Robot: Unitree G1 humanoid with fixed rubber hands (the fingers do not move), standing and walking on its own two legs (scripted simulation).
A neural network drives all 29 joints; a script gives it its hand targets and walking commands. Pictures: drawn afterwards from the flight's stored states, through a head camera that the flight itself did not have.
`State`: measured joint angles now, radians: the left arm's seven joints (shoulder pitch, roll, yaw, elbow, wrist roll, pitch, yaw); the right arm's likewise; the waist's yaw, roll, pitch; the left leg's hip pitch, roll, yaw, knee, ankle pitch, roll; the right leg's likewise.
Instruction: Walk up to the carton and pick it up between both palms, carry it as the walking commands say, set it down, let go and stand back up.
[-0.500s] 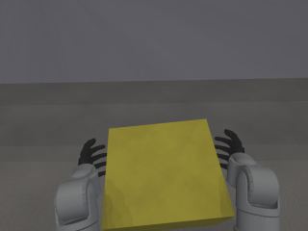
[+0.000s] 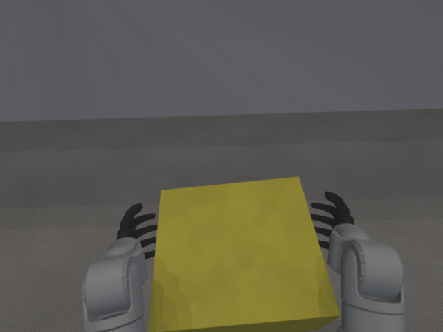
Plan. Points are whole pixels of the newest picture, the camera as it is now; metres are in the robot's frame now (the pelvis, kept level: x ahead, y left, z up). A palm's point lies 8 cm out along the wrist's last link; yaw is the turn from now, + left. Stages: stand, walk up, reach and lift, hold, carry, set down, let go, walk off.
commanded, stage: carry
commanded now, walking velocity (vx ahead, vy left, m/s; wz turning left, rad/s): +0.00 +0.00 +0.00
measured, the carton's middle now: (237, 258) +0.27 +0.00 +0.02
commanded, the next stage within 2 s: none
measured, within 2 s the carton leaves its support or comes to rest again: neither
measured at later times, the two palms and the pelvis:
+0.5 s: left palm (135, 255) +0.26 +0.17 +0.06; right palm (333, 247) +0.26 -0.16 +0.07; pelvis -0.01 +0.01 +0.00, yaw -1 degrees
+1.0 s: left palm (136, 258) +0.27 +0.17 +0.05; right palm (328, 247) +0.27 -0.16 +0.06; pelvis +0.00 +0.01 +0.00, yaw -1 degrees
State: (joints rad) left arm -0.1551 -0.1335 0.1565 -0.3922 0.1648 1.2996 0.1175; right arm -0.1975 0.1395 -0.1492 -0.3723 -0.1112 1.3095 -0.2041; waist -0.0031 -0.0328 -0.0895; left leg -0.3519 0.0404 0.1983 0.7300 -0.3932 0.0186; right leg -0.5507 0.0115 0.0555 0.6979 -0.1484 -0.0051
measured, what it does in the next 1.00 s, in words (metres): stands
